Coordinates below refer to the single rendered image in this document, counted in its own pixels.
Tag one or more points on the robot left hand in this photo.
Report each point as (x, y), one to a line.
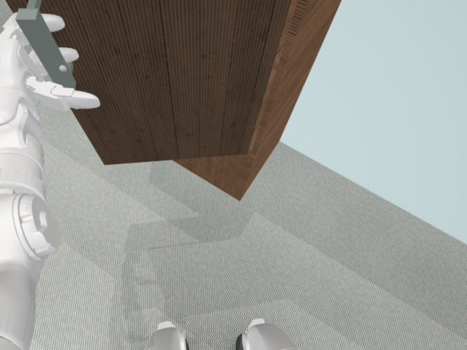
(17, 68)

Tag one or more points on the cupboard door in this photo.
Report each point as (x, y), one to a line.
(176, 79)

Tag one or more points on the left robot upper arm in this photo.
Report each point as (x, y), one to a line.
(28, 234)

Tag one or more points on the robot left forearm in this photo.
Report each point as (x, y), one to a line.
(21, 154)

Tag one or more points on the robot left shin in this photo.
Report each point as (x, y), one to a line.
(165, 325)

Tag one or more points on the handle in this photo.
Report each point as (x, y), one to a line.
(38, 34)

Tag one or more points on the robot shin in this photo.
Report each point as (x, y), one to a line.
(165, 325)
(256, 321)

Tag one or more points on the robot right shin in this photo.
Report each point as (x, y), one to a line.
(256, 321)

